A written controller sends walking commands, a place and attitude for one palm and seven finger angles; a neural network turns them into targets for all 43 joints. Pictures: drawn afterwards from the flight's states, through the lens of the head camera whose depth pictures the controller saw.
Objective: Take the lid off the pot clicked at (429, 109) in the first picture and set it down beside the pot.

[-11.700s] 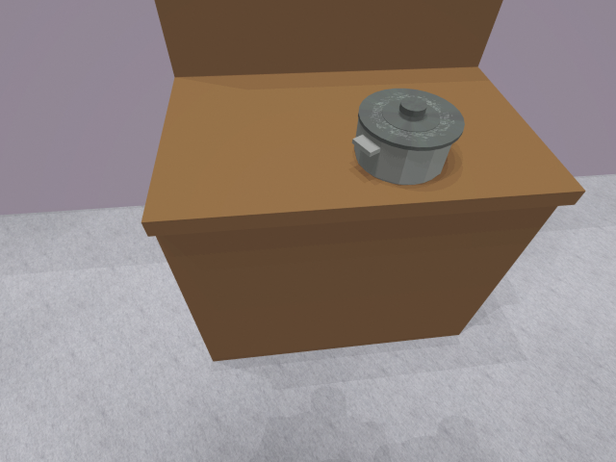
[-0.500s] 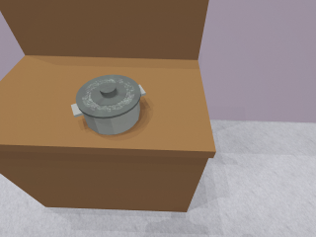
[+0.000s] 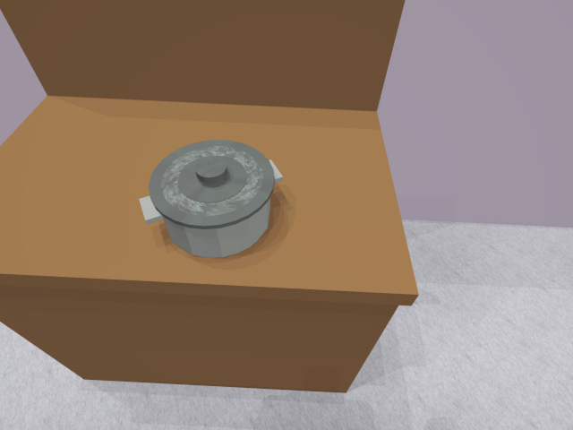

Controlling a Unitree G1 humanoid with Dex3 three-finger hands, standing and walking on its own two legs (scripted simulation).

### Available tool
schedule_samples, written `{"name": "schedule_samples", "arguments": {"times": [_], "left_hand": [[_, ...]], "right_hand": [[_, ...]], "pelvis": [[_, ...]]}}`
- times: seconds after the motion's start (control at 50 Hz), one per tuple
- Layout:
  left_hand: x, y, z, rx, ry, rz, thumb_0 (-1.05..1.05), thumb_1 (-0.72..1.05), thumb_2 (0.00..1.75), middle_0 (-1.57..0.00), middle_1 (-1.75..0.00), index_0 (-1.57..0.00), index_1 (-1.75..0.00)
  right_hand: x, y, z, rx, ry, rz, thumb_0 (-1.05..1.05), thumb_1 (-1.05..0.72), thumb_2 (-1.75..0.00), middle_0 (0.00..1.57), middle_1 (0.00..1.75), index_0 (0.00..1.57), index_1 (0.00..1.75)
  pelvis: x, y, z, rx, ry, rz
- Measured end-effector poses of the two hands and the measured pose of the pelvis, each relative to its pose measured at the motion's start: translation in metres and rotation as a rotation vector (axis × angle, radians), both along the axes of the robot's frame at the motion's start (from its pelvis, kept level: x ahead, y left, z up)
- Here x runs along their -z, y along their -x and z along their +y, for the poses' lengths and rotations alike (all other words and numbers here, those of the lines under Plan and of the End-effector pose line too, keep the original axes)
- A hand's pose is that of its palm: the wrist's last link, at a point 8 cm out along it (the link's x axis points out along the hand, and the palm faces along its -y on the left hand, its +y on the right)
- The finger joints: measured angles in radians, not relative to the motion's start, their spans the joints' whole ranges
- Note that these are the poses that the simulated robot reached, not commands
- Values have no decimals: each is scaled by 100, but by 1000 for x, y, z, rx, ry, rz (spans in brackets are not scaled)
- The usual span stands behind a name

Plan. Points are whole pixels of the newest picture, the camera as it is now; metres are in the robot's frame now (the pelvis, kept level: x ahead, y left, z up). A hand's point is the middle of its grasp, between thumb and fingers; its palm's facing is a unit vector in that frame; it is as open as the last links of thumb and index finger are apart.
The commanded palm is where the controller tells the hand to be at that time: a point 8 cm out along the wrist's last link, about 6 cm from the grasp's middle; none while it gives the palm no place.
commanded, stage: come to a stop and stand still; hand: left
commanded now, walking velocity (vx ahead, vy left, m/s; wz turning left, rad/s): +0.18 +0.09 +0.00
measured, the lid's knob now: (211, 169) +0.48 +0.16 +0.09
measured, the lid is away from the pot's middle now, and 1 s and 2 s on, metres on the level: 0.00 0.00 0.00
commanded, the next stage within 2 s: look again from close up in 0.96 s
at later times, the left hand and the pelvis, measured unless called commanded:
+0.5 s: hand out of the picture +0.09 +0.17 -0.17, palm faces +0.07 -0.97 -0.24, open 7.2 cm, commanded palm none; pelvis +0.03 -0.02 +0.00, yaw +2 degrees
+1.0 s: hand out of the picture +0.00 +0.24 -0.16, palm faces +0.06 -0.96 -0.27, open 7.4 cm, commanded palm none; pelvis +0.03 +0.05 +0.00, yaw +2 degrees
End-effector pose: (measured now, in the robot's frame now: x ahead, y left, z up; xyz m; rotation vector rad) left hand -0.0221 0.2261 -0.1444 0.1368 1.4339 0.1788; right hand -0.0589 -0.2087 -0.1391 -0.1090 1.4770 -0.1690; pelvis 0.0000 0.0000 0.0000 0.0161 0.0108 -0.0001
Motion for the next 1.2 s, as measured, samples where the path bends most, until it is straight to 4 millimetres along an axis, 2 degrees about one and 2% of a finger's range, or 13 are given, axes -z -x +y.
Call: {"name": "schedule_samples", "arguments": {"times": [0.14,0.2,0.26,0.32,0.38,0.46,0.52,0.62,0.78,0.86,0.94,1.06,1.2], "left_hand": [[-10,-89,-1,40,-36,-156,1,91,89,-19,-30,-20,-30],[-11,-123,-11,46,-48,-232,1,91,89,-19,-30,-20,-30],[-10,-139,-21,44,-51,-274,1,91,89,-19,-30,-20,-30],[-11,-136,-29,36,-41,-264,0,91,89,-19,-30,-20,-30],[-12,-131,-24,13,-55,-256,-1,94,89,-20,-30,-21,-30],[-9,-115,-13,13,-55,-223,-1,94,89,-20,-30,-21,-30],[-3,-97,-2,9,-47,-191,0,93,89,-20,-30,-21,-30],[6,-69,21,-2,-42,-153,0,92,89,-20,-30,-21,-30],[-10,-41,63,3,-93,-117,1,91,89,-20,-30,-21,-30],[-15,-27,70,-11,-106,-87,1,91,89,-20,-30,-20,-30],[-16,-19,67,-19,-96,-55,1,91,89,-19,-30,-20,-30],[-13,-25,52,-7,-49,-19,1,91,89,-19,-30,-20,-30],[-7,-61,33,9,-1,-43,1,91,89,-20,-30,-20,-30]], "right_hand": [[7,-4,15,0,-73,78,1,-91,-90,20,30,20,30],[16,-19,12,0,-93,86,1,-91,-90,20,30,20,30],[24,-44,1,5,-89,67,1,-91,-90,20,30,20,30],[22,-77,-12,-4,-59,10,1,-91,-90,20,30,20,30],[15,-108,-24,-30,-25,-59,1,-92,-90,20,30,20,30],[6,-134,-40,-55,27,-132,2,-94,-90,20,29,20,30],[0,-143,-42,-69,57,-178,2,-94,-90,19,29,20,30],[-3,-143,-28,-85,81,-245,1,-93,-90,19,29,20,30],[9,-142,21,-112,-5,-297,1,-92,-90,19,29,20,30],[13,-143,26,-123,-16,-285,1,-94,-90,20,30,20,30],[13,-143,28,-130,-20,-266,1,-94,-90,20,30,20,30],[9,-138,26,-113,-13,-222,1,-93,-90,20,30,20,30],[7,-133,26,-90,-5,-158,1,-92,-90,20,30,20,30]], "pelvis": [[1,-23,-5,-12,-24,4],[7,-36,-13,-23,-32,-6],[11,-43,-19,-39,-14,-16],[6,-44,-23,-51,-12,-22],[2,-40,-25,-51,-17,-19],[2,-35,-21,-42,-17,-18],[4,-30,-14,-37,-10,-23],[9,-24,8,-38,5,-48],[9,-17,39,-27,4,-46],[8,-16,45,-30,3,-42],[6,-20,47,-31,2,-32],[2,-33,46,-25,4,-13],[0,-52,42,-27,7,-6]]}}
